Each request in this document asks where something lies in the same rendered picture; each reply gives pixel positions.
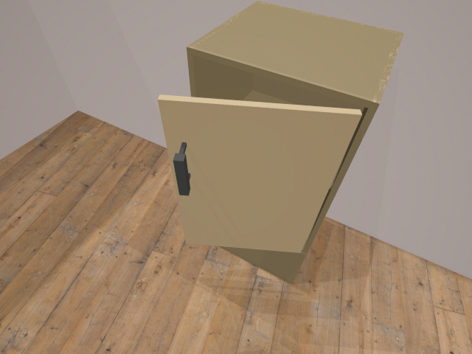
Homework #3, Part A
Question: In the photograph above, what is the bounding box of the cupboard door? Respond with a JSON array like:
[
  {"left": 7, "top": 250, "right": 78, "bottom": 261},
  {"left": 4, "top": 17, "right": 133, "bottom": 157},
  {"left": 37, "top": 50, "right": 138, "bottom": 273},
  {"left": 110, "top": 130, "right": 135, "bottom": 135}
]
[{"left": 158, "top": 94, "right": 362, "bottom": 253}]

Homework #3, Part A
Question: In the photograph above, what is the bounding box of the handle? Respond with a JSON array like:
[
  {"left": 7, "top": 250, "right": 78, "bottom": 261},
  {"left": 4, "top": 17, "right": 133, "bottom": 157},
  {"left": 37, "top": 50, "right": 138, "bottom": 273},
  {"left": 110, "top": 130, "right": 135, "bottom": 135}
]
[{"left": 173, "top": 142, "right": 190, "bottom": 195}]

